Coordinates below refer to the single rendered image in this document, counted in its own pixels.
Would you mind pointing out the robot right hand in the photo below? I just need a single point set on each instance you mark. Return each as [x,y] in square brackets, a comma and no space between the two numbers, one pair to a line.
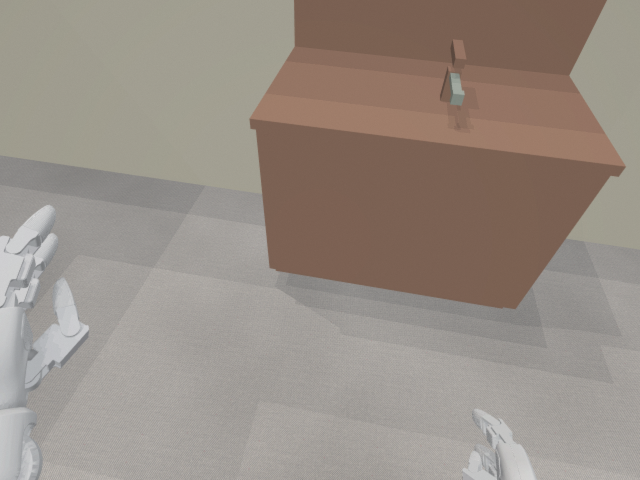
[509,462]

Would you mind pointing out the tap lever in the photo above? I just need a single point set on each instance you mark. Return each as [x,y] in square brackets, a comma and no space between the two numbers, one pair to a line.
[457,95]

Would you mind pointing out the counter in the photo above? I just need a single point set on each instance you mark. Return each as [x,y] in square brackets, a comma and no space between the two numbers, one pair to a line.
[370,176]

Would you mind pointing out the left robot forearm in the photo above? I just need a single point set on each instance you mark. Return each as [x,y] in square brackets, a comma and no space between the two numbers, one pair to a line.
[20,455]

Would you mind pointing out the robot left hand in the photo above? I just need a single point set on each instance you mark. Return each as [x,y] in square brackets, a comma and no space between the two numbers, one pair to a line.
[23,259]

